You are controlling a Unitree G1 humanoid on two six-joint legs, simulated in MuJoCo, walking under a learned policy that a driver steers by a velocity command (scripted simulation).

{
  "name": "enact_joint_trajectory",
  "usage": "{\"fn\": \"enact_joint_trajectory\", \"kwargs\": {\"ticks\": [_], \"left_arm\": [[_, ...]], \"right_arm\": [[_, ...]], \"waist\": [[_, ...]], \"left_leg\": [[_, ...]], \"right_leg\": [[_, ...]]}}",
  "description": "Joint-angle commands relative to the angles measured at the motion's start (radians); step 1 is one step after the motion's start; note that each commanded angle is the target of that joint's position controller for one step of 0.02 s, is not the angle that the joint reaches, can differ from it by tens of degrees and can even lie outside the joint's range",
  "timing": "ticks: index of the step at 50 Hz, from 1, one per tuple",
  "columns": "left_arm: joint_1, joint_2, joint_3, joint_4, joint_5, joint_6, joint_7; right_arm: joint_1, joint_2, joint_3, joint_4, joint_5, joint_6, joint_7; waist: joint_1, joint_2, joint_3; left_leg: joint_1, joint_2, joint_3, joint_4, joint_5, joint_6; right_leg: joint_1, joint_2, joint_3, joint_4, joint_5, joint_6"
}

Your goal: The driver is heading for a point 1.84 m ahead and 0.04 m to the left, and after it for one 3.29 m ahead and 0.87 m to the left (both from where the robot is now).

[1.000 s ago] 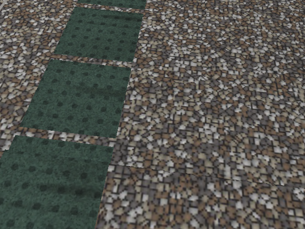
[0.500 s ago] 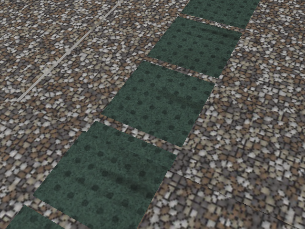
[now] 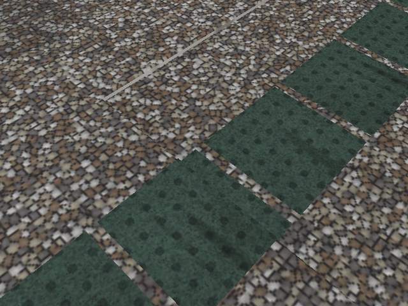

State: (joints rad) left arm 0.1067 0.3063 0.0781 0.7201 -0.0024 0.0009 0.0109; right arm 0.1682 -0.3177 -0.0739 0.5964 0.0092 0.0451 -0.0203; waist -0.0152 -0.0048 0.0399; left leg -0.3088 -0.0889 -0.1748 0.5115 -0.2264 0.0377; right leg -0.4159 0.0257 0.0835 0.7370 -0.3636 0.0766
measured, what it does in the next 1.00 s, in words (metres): steps on the spot: right foot, then left foot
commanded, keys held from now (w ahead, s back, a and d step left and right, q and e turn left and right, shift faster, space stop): q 0.14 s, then no key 0.82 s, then w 0.04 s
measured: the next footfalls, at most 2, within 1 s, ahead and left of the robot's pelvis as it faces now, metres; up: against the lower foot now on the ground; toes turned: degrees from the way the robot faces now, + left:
right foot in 0.08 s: +0.06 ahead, -0.13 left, +0.00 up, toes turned +9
left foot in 0.44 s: +0.00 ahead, +0.13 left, +0.00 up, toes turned +8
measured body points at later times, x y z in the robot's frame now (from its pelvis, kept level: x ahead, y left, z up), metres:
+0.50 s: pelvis -0.01 +0.01 +0.00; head +0.02 +0.03 +0.45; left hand +0.07 +0.30 -0.12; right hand +0.20 -0.22 -0.10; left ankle -0.04 +0.12 -0.74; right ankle +0.02 -0.13 -0.74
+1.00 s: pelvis +0.00 +0.03 +0.00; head +0.01 +0.03 +0.45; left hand +0.03 +0.32 -0.13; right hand +0.17 -0.20 -0.12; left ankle -0.04 +0.13 -0.74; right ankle +0.02 -0.13 -0.74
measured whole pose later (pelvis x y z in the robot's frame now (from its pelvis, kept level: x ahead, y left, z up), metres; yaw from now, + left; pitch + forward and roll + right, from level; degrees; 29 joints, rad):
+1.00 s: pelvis +0.00 +0.03 +0.00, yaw +11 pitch -1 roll +0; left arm 0.22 0.28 0.03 0.89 0.01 0.00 0.03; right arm 0.20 -0.24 -0.03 0.80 -0.01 0.02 -0.01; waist 0.02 -0.01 0.02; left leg -0.17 -0.04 -0.04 0.48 -0.29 0.03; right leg -0.17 -0.08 -0.01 0.46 -0.27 0.08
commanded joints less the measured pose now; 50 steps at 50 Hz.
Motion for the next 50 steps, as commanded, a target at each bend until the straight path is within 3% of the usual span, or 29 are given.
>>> {"fn": "enact_joint_trajectory", "kwargs": {"ticks": [1, 3, 4, 5, 6, 7, 9, 11, 13, 16, 18, 20, 21, 22, 23, 24, 25, 26, 28, 29, 37, 48, 50], "left_arm": [[-0.001, 0.099, 0.029, -0.079, -0.006, -0.027, -0.010], [0.061, 0.102, 0.036, -0.063, 0.000, -0.036, -0.013], [0.089, 0.158, 0.050, -0.066, 0.014, -0.035, -0.007], [0.059, 0.244, 0.065, -0.067, 0.032, -0.023, -0.003], [0.057, 0.192, 0.054, -0.083, 0.044, -0.027, -0.003], [0.016, 0.142, 0.037, -0.098, 0.038, -0.028, 0.004], [-0.035, 0.101, 0.023, -0.105, 0.011, -0.024, 0.012], [-0.014, 0.102, 0.017, -0.097, 0.009, -0.016, 0.018], [0.019, 0.108, 0.019, -0.087, 0.013, -0.008, 0.021], [0.017, 0.135, 0.026, -0.080, 0.006, 0.001, 0.014], [0.035, 0.150, 0.028, -0.067, -0.005, 0.007, 0.007], [0.027, 0.141, 0.019, -0.058, -0.021, 0.009, 0.003], [0.070, 0.117, 0.009, -0.038, -0.025, 0.003, 0.001], [0.107, 0.083, -0.005, -0.031, 0.000, -0.009, -0.006], [0.143, 0.025, -0.025, -0.042, 0.038, -0.024, -0.016], [0.076, 0.046, -0.025, -0.048, 0.034, -0.023, -0.007], [0.047, 0.070, -0.021, -0.048, 0.028, -0.021, -0.006], [0.032, 0.071, -0.022, -0.041, 0.028, -0.020, -0.004], [0.052, 0.100, -0.016, -0.027, 0.023, -0.012, 0.001], [0.058, 0.092, -0.018, -0.020, 0.021, -0.013, 0.000], [0.097, 0.085, -0.021, 0.050, 0.016, -0.016, 0.011], [0.117, 0.093, -0.021, 0.128, 0.010, -0.013, 0.028], [0.132, 0.082, -0.022, 0.147, 0.004, -0.009, 0.031]], "right_arm": [[-0.043, -0.174, -0.051, -0.074, 0.008, -0.006, 0.002], [-0.071, -0.158, -0.045, -0.079, 0.022, -0.001, -0.004], [-0.033, -0.117, -0.034, -0.078, 0.015, -0.003, -0.006], [0.017, -0.088, -0.029, -0.091, 0.015, -0.009, -0.006], [0.019, -0.174, -0.055, -0.078, 0.000, -0.017, -0.009], [0.033, -0.215, -0.074, -0.058, 0.007, -0.015, -0.007], [0.045, -0.167, -0.069, -0.025, 0.006, 0.003, -0.012], [0.028, -0.108, -0.050, -0.028, 0.011, 0.008, -0.008], [-0.008, -0.078, -0.035, -0.042, 0.011, 0.003, -0.007], [-0.034, -0.041, -0.011, -0.051, -0.001, -0.001, 0.001], [-0.021, -0.056, -0.013, -0.040, 0.004, -0.002, 0.006], [0.046, -0.053, -0.015, -0.004, 0.002, -0.004, 0.011], [0.056, -0.066, -0.016, 0.002, -0.004, -0.004, 0.011], [0.066, -0.115, -0.021, -0.008, -0.010, -0.005, 0.004], [0.010, -0.172, -0.025, -0.025, -0.025, -0.001, -0.004], [-0.025, -0.090, -0.005, -0.025, -0.034, -0.010, 0.005], [-0.055, -0.054, 0.007, -0.024, -0.037, -0.021, 0.013], [-0.049, -0.050, 0.008, -0.010, -0.040, -0.029, 0.015], [-0.027, -0.064, 0.009, 0.004, -0.035, -0.042, 0.017], [-0.012, -0.060, 0.013, 0.014, -0.033, -0.044, 0.016], [-0.013, -0.042, 0.019, 0.050, -0.026, -0.040, 0.011], [0.008, -0.036, 0.012, 0.147, -0.019, -0.040, 0.005], [0.036, -0.054, 0.004, 0.173, -0.011, -0.033, -0.002]], "waist": [[0.009, 0.175, -0.121], [0.053, 0.156, -0.131], [0.038, 0.053, -0.164], [-0.024, -0.238, -0.121], [0.010, -0.236, -0.118], [-0.007, -0.161, -0.102], [-0.013, -0.116, -0.064], [0.005, -0.125, -0.054], [0.031, -0.151, -0.078], [0.047, -0.186, -0.112], [0.053, -0.199, -0.116], [0.013, -0.176, -0.109], [0.009, -0.146, -0.104], [0.030, -0.040, -0.143], [0.095, 0.186, -0.145], [0.052, 0.189, -0.138], [0.053, 0.153, -0.105], [0.041, 0.152, -0.098], [0.033, 0.142, -0.056], [0.036, 0.124, -0.048], [0.034, 0.039, -0.047], [0.036, 0.017, -0.053], [0.028, 0.046, -0.059]], "left_leg": [[0.126, 0.240, -0.334, -0.093, 0.268, 0.177], [0.081, 0.187, -0.325, -0.036, 0.219, 0.119], [-0.010, 0.128, -0.258, 0.076, 0.031, 0.061], [-0.219, -0.047, -0.040, 0.266, -0.318, -0.009], [-0.268, -0.013, 0.002, 0.519, -0.439, -0.062], [-0.271, 0.024, 0.002, 0.639, -0.373, -0.079], [-0.283, 0.033, 0.016, 0.712, -0.266, -0.112], [-0.272, 0.027, 0.050, 0.682, -0.222, -0.130], [-0.254, 0.041, 0.079, 0.554, -0.221, -0.139], [-0.112, 0.080, 0.130, 0.316, -0.247, -0.133], [-0.034, 0.076, 0.165, 0.179, -0.202, -0.124], [0.102, 0.060, 0.199, -0.077, -0.002, -0.089], [0.195, 0.068, 0.174, -0.196, 0.104, -0.059], [0.322, 0.176, 0.038, -0.183, 0.286, -0.024], [0.306, 0.323, -0.110, -0.132, 0.432, 0.071], [0.166, 0.332, -0.113, -0.147, 0.279, 0.143], [0.147, 0.269, -0.072, -0.155, 0.150, 0.114], [0.146, 0.227, -0.043, -0.152, 0.088, 0.074], [0.113, 0.206, -0.031, -0.158, 0.101, 0.044], [0.111, 0.197, -0.023, -0.151, 0.117, 0.036], [0.132, 0.166, 0.007, -0.132, 0.186, 0.034], [0.142, 0.133, 0.051, -0.116, 0.237, 0.021], [0.140, 0.123, 0.043, -0.145, -0.062, 0.042]], "right_leg": [[0.040, 0.018, -0.002, -0.129, 0.010, -0.019], [0.186, -0.001, -0.012, -0.350, 0.198, -0.049], [0.309, -0.149, 0.103, -0.387, 0.285, -0.101], [0.355, -0.344, 0.335, -0.418, 0.481, -0.249], [0.306, -0.449, 0.434, -0.436, 0.512, -0.367], [0.274, -0.414, 0.349, -0.427, 0.481, -0.356], [0.258, -0.300, 0.199, -0.411, 0.402, -0.286], [0.261, -0.256, 0.117, -0.414, 0.452, -0.287], [0.323, -0.253, 0.088, -0.402, 0.489, -0.299], [0.321, -0.263, 0.058, -0.381, 0.530, -0.302], [0.310, -0.273, 0.068, -0.367, 0.541, -0.305], [0.263, -0.257, 0.052, -0.327, 0.510, -0.273], [0.214, -0.237, 0.039, -0.312, 0.445, -0.221], [0.132, -0.189, -0.006, -0.245, 0.306, -0.137], [0.056, -0.092, -0.107, -0.190, 0.038, -0.051], [0.142, -0.097, -0.084, -0.222, -0.010, -0.023], [0.168, -0.095, -0.088, -0.247, 0.085, -0.017], [0.180, -0.091, -0.091, -0.259, 0.156, -0.015], [0.193, -0.100, -0.081, -0.273, 0.209, -0.015], [0.204, -0.101, -0.082, -0.282, 0.218, -0.016], [0.234, -0.108, -0.086, -0.313, 0.258, -0.003], [0.260, -0.109, -0.096, -0.320, 0.279, -0.004], [0.232, -0.064, -0.151, -0.267, 0.083, -0.011]]}}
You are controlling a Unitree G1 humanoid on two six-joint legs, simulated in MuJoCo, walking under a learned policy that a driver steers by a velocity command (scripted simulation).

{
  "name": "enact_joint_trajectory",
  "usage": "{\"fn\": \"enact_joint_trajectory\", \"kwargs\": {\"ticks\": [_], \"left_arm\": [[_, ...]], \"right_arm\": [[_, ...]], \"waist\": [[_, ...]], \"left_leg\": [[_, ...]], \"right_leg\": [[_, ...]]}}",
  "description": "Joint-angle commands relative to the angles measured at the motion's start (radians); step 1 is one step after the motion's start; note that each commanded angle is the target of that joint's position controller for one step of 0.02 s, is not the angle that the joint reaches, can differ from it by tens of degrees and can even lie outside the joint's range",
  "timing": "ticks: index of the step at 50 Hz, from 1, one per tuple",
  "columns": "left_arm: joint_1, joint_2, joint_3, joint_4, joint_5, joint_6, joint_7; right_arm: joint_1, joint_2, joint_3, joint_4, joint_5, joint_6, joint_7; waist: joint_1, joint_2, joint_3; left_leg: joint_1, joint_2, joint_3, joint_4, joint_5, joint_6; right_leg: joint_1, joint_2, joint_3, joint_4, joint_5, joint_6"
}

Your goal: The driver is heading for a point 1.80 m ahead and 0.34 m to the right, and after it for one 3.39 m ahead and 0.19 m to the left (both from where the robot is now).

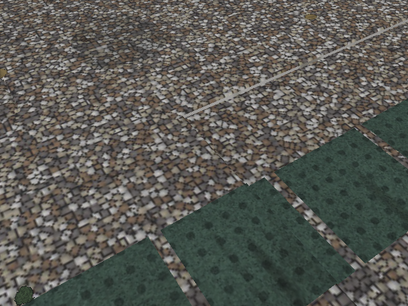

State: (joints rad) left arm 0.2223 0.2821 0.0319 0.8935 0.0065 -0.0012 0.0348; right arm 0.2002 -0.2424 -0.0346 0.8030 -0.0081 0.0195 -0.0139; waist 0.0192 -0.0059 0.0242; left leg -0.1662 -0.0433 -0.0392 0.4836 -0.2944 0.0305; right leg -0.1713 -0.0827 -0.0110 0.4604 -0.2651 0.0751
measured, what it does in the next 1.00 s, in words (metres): walks ahead: left foot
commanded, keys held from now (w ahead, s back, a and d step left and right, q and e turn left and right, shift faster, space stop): w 1.00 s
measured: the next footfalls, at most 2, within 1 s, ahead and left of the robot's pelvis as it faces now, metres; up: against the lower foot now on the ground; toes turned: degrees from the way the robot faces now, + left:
left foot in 0.70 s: +0.44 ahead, +0.06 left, +0.00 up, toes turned +0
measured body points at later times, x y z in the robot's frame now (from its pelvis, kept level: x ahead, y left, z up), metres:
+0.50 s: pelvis +0.14 -0.06 +0.01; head +0.16 -0.09 +0.46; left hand +0.09 +0.19 -0.12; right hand +0.32 -0.31 -0.10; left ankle +0.27 +0.11 -0.68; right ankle +0.03 -0.14 -0.74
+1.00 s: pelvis +0.42 -0.03 +0.01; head +0.44 -0.03 +0.46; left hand +0.59 +0.23 -0.10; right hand +0.44 -0.30 -0.13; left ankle +0.40 +0.06 -0.74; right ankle +0.57 -0.21 -0.67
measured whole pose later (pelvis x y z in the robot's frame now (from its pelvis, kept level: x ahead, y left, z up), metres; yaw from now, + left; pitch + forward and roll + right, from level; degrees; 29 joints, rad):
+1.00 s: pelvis +0.42 -0.03 +0.01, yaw -1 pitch +0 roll +2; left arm 0.15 0.29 0.05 0.81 -0.01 -0.07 0.01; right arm 0.33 -0.26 -0.05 0.94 0.00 -0.10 0.02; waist -0.06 -0.04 0.02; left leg -0.08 -0.09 0.05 0.23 -0.16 0.07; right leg -0.68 -0.16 0.05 0.86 -0.08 0.01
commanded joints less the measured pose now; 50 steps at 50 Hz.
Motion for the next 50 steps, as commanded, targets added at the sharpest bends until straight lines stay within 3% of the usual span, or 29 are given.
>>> {"fn": "enact_joint_trajectory", "kwargs": {"ticks": [1, 3, 4, 6, 8, 9, 10, 11, 12, 13, 14, 16, 18, 20, 24, 29, 32, 33, 34, 35, 36, 37, 38, 39, 40, 42, 44, 47, 50], "left_arm": [[0.003, 0.101, 0.024, -0.029, -0.012, -0.008, 0.008], [-0.054, 0.084, 0.020, -0.062, -0.022, -0.026, 0.006], [-0.079, 0.081, 0.020, -0.078, -0.030, -0.042, 0.001], [-0.076, 0.090, 0.024, -0.088, -0.046, -0.073, -0.019], [-0.009, 0.087, 0.025, -0.058, -0.046, -0.097, -0.041], [0.087, 0.082, 0.029, -0.007, -0.039, -0.103, -0.047], [0.185, 0.092, 0.040, 0.045, -0.024, -0.101, -0.048], [0.299, 0.140, 0.055, 0.070, -0.018, -0.100, -0.044], [0.364, 0.263, 0.078, 0.063, -0.017, -0.106, -0.054], [0.291, 0.195, 0.054, 0.043, -0.009, -0.114, -0.056], [0.220, 0.144, 0.041, 0.021, -0.015, -0.118, -0.052], [0.161, 0.122, 0.031, 0.002, -0.010, -0.116, -0.054], [0.190, 0.075, 0.013, 0.011, -0.003, -0.105, -0.055], [0.232, 0.084, 0.013, 0.025, -0.008, -0.095, -0.047], [0.238, 0.111, 0.014, 0.024, -0.005, -0.081, -0.023], [0.293, 0.125, 0.023, 0.053, -0.020, -0.076, -0.016], [0.265, 0.151, 0.037, 0.048, -0.019, -0.066, -0.013], [0.255, 0.162, 0.043, 0.045, -0.014, -0.058, -0.012], [0.237, 0.158, 0.042, 0.038, -0.008, -0.046, -0.011], [0.230, 0.140, 0.031, 0.018, 0.001, -0.045, -0.010], [0.371, -0.017, -0.012, 0.001, 0.005, -0.063, -0.028], [0.334, 0.040, -0.002, 0.020, -0.024, -0.094, -0.035], [0.204, 0.125, 0.025, -0.032, -0.058, -0.112, -0.039], [0.134, 0.130, 0.026, -0.052, -0.061, -0.121, -0.035], [0.107, 0.119, 0.031, -0.053, -0.047, -0.119, -0.028], [0.157, 0.079, 0.032, -0.041, -0.030, -0.095, -0.025], [0.155, 0.051, 0.028, -0.050, -0.023, -0.075, -0.023], [0.026, 0.060, 0.027, -0.106, -0.009, -0.070, -0.019], [-0.093, 0.039, 0.016, -0.138, -0.009, -0.084, -0.030]], "right_arm": [[0.023, -0.156, -0.044, -0.027, 0.012, -0.004, -0.011], [0.068, -0.201, -0.057, -0.016, 0.017, -0.012, -0.010], [0.087, -0.210, -0.060, -0.007, 0.021, -0.024, -0.011], [0.082, -0.190, -0.056, -0.002, 0.025, -0.050, -0.011], [0.010, -0.182, -0.054, -0.019, 0.041, -0.054, -0.009], [-0.044, -0.182, -0.053, -0.030, 0.046, -0.049, -0.007], [-0.053, -0.155, -0.046, -0.034, 0.034, -0.048, -0.006], [-0.066, -0.085, -0.024, -0.047, 0.017, -0.053, -0.002], [-0.079, -0.072, -0.022, -0.101, 0.020, -0.073, -0.008], [-0.050, -0.130, -0.037, -0.088, 0.044, -0.089, -0.008], [-0.026, -0.141, -0.040, -0.073, 0.057, -0.102, 0.002], [-0.035, -0.142, -0.045, -0.054, 0.041, -0.115, 0.009], [-0.052, -0.123, -0.046, -0.050, 0.027, -0.113, 0.026], [-0.076, -0.086, -0.038, -0.057, 0.021, -0.104, 0.036], [-0.231, -0.041, -0.015, -0.115, 0.027, -0.105, 0.043], [-0.354, -0.058, -0.009, -0.160, 0.037, -0.118, 0.064], [-0.305, -0.108, -0.027, -0.155, 0.034, -0.125, 0.070], [-0.223, -0.139, -0.042, -0.132, 0.033, -0.122, 0.064], [-0.060, -0.177, -0.064, -0.082, 0.036, -0.118, 0.055], [0.125, -0.218, -0.080, -0.035, 0.026, -0.110, 0.042], [0.235, -0.305, -0.099, -0.005, 0.007, -0.108, 0.040], [0.222, -0.211, -0.074, 0.008, 0.014, -0.108, 0.042], [0.117, -0.168, -0.058, 0.002, 0.023, -0.109, 0.039], [0.030, -0.142, -0.050, -0.010, 0.023, -0.113, 0.039], [-0.021, -0.115, -0.042, -0.014, 0.015, -0.118, 0.044], [-0.054, -0.090, -0.035, -0.005, 0.001, -0.128, 0.049], [-0.038, -0.108, -0.037, 0.019, 0.010, -0.139, 0.050], [0.008, -0.151, -0.045, 0.047, 0.009, -0.141, 0.032], [0.058, -0.175, -0.046, 0.065, 0.018, -0.132, 0.019]], "waist": [[-0.025, 0.078, -0.009], [-0.059, 0.170, 0.091], [-0.069, 0.200, 0.126], [-0.055, 0.210, 0.130], [-0.002, 0.155, 0.089], [0.050, 0.128, 0.048], [0.082, 0.087, 0.010], [0.117, -0.076, -0.031], [0.123, -0.331, -0.040], [0.081, -0.206, 0.011], [0.048, -0.141, 0.085], [0.028, -0.084, 0.101], [0.028, -0.106, 0.065], [0.034, -0.093, 0.044], [0.059, -0.073, 0.084], [0.065, -0.081, 0.130], [-0.001, -0.104, 0.057], [-0.047, -0.126, -0.011], [-0.130, -0.123, -0.111], [-0.203, -0.088, -0.237], [-0.127, 0.180, -0.413], [-0.152, 0.183, -0.437], [-0.130, 0.156, -0.217], [-0.093, 0.072, -0.111], [-0.057, 0.027, -0.049], [0.004, 0.071, -0.035], [0.021, 0.073, -0.008], [-0.004, 0.059, 0.040], [-0.047, 0.043, 0.048]], "left_leg": [[-0.025, 0.101, -0.141, -0.158, -0.237, 0.079], [-0.056, 0.228, -0.340, -0.282, -0.523, 0.166], [-0.075, 0.284, -0.429, -0.319, -0.528, 0.202], [-0.013, 0.337, -0.470, -0.321, -0.425, 0.224], [-0.036, 0.291, -0.351, -0.281, -0.282, 0.179], [-0.128, 0.230, -0.249, -0.229, -0.202, 0.142], [-0.217, 0.165, -0.164, -0.125, -0.134, 0.107], [-0.336, 0.068, -0.035, 0.154, -0.087, 0.040], [-0.537, -0.041, 0.029, 0.449, -0.248, -0.014], [-0.612, 0.018, -0.069, 0.619, -0.284, -0.002], [-0.670, 0.069, -0.084, 0.667, -0.174, 0.018], [-0.685, 0.128, -0.047, 0.631, -0.001, 0.033], [-0.615, 0.143, -0.007, 0.571, 0.094, 0.022], [-0.608, 0.136, 0.033, 0.521, 0.141, -0.006], [-0.526, 0.105, 0.078, 0.242, 0.294, -0.039], [-0.467, 0.075, 0.077, 0.051, 0.361, -0.006], [-0.363, 0.037, 0.085, 0.024, 0.282, 0.047], [-0.257, 0.007, 0.104, 0.033, 0.245, 0.070], [-0.052, -0.017, 0.123, 0.011, 0.263, 0.101], [0.281, 0.102, -0.006, 0.060, 0.253, 0.155], [0.669, 0.391, -0.523, 0.007, 0.033, 0.343], [0.636, 0.433, -0.754, -0.175, -0.102, 0.355], [0.461, 0.387, -0.586, -0.215, -0.115, 0.289], [0.284, 0.349, -0.444, -0.249, -0.029, 0.253], [0.146, 0.307, -0.340, -0.278, 0.080, 0.230], [0.000, 0.249, -0.222, -0.334, 0.161, 0.214], [-0.077, 0.242, -0.161, -0.374, 0.206, 0.232], [-0.084, 0.232, -0.109, -0.407, 0.230, 0.234], [-0.057, 0.198, -0.041, -0.399, 0.266, 0.195]], "right_leg": [[-0.075, 0.069, -0.083, 0.072, -0.117, -0.021], [-0.242, 0.084, -0.075, 0.214, -0.194, -0.052], [-0.288, 0.058, -0.026, 0.281, -0.218, -0.079], [-0.371, 0.011, 0.035, 0.326, -0.289, -0.131], [-0.228, 0.013, 0.010, 0.152, -0.188, -0.165], [-0.023, 0.057, -0.046, 0.027, -0.013, -0.160], [0.151, 0.091, -0.053, 0.013, 0.070, -0.137], [0.286, -0.051, 0.157, -0.084, -0.036, -0.166], [0.353, -0.287, 0.630, -0.271, -0.194, -0.310], [0.300, -0.335, 0.718, -0.309, -0.309, -0.362], [0.273, -0.300, 0.614, -0.305, -0.313, -0.335], [0.267, -0.220, 0.426, -0.310, -0.118, -0.273], [0.256, -0.152, 0.264, -0.305, 0.179, -0.234], [0.262, -0.129, 0.178, -0.296, 0.391, -0.240], [0.162, -0.087, 0.083, -0.348, 0.414, -0.230], [0.215, -0.141, 0.070, -0.358, 0.419, -0.243], [0.315, -0.173, 0.057, -0.233, 0.754, -0.221], [0.336, -0.170, 0.049, -0.128, 0.934, -0.211], [0.296, -0.134, 0.020, 0.061, 1.026, -0.188], [0.073, -0.107, 0.022, 0.318, 0.823, -0.165], [-0.342, 0.097, 0.021, 0.745, 0.088, -0.095], [-0.462, 0.137, 0.167, 0.889, -0.297, -0.109], [-0.550, 0.073, 0.150, 0.917, -0.241, -0.124], [-0.525, 0.016, 0.122, 0.865, -0.140, -0.132], [-0.485, -0.021, 0.102, 0.801, -0.076, -0.125], [-0.367, -0.063, 0.104, 0.733, -0.017, -0.111], [-0.361, -0.079, 0.086, 0.674, -0.004, -0.089], [-0.454, -0.093, 0.073, 0.501, 0.144, -0.055], [-0.428, -0.059, 0.039, 0.263, 0.326, -0.053]]}}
